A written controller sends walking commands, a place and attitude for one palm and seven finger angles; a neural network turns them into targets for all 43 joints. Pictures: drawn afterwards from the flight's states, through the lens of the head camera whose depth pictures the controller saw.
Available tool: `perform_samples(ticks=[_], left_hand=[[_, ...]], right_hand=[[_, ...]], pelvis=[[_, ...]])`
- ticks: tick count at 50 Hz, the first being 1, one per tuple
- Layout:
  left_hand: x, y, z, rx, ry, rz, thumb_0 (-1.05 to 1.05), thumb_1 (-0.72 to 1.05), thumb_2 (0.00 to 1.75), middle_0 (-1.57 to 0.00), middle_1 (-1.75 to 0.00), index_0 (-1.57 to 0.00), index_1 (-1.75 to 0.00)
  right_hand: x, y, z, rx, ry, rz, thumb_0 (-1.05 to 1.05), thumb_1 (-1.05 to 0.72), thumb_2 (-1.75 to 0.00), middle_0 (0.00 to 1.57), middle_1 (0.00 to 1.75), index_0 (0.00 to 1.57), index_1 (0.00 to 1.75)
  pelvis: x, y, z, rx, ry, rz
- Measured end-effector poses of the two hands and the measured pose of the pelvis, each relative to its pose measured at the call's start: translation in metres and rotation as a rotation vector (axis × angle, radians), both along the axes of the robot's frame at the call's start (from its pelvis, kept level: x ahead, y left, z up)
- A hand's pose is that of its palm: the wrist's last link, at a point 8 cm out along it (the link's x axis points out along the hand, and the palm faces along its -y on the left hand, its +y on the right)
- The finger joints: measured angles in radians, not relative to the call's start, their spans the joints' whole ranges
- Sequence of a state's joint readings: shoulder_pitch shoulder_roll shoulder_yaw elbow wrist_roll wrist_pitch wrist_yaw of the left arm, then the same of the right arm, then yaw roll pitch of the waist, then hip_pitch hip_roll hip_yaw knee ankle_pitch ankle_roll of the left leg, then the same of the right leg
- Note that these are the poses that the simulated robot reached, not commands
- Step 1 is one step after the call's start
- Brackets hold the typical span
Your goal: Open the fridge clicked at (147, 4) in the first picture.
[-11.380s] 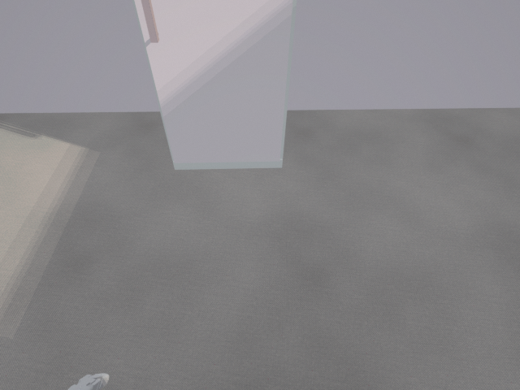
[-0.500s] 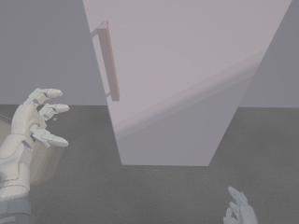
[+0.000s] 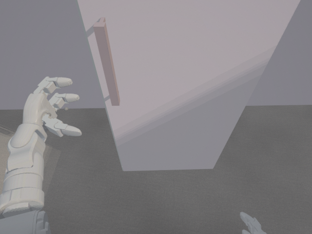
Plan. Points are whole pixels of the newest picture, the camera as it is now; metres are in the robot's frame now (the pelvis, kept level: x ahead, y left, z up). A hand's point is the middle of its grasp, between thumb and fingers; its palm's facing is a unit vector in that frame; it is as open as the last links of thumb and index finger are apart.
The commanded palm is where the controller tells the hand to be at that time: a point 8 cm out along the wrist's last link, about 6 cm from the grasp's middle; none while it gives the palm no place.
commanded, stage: move the hooked fingers beside the handle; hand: left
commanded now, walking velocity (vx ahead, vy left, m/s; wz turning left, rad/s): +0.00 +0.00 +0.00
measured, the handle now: (110, 66) +0.56 +0.18 +0.14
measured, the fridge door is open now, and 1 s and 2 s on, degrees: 0 0 0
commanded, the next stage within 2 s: feel for the door with the fingertips in 1.60 s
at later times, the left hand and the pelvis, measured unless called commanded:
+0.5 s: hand (81, 91) +0.45 +0.24 +0.13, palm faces +0.06 -1.00 +0.01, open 14.0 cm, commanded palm +0.42 +0.29 +0.12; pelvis +0.00 +0.00 -0.01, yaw -1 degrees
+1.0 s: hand (90, 82) +0.50 +0.23 +0.12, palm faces +0.06 -1.00 +0.00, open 14.0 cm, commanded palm +0.47 +0.28 +0.12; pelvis +0.00 +0.00 -0.02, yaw -2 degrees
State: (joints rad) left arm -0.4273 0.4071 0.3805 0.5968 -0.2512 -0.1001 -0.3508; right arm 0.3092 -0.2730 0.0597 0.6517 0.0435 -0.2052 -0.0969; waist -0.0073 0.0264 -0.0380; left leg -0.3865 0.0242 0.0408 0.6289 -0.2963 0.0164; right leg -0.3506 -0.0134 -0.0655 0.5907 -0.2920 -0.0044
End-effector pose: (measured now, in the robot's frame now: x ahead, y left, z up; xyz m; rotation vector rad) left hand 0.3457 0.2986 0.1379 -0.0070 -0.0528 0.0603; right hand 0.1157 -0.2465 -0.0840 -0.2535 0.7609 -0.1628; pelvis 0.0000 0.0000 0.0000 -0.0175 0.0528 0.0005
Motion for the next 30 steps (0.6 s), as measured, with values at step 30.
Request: perform_samples(ticks=[30], left_hand=[[0.09, -0.012, -0.01, -0.013, 0.043, 0.008, -0.01, -0.5, 0.3, -0.3, -1.2, -0.3, -1.2]], right_hand=[[-0.08, -0.021, -0.022, -0.024, 0.308, -0.133, 0.01, -0.9, -0.9, 0.2, 0.3, 0.21, 0.3]], pelvis=[[0.005, -0.002, -0.009, -0.005, 0.11, -0.019]])
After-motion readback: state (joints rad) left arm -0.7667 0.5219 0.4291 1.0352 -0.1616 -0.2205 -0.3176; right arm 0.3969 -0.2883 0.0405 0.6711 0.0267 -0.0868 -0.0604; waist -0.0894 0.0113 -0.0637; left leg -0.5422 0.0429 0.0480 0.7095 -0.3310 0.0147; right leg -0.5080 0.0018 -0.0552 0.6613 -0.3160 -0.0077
